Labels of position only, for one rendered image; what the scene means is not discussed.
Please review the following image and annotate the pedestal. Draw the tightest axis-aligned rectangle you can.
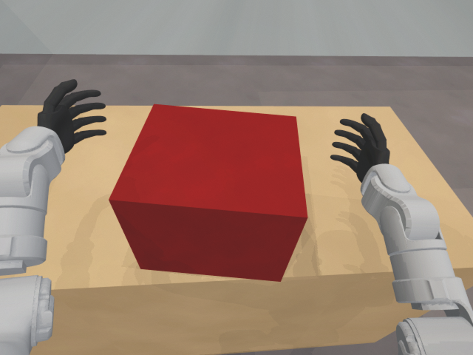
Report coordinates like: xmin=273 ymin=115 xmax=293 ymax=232
xmin=0 ymin=105 xmax=473 ymax=355

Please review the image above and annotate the left robot upper arm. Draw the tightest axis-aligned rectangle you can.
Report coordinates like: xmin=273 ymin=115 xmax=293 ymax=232
xmin=0 ymin=275 xmax=55 ymax=355

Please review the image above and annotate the robot right hand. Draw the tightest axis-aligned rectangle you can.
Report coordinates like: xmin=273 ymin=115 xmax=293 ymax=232
xmin=330 ymin=113 xmax=390 ymax=183

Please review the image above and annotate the right robot upper arm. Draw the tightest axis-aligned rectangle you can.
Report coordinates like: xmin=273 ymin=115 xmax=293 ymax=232
xmin=396 ymin=317 xmax=473 ymax=355

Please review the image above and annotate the left robot forearm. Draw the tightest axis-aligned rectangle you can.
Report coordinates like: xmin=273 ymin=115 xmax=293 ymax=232
xmin=0 ymin=126 xmax=65 ymax=276

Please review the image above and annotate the right robot forearm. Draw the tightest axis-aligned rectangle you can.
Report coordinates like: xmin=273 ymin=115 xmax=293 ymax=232
xmin=361 ymin=163 xmax=473 ymax=327

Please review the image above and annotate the robot left hand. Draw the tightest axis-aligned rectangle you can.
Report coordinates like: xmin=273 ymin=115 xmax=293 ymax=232
xmin=37 ymin=79 xmax=106 ymax=154

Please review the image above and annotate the carton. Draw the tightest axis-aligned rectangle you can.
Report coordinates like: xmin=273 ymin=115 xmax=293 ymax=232
xmin=109 ymin=104 xmax=307 ymax=282

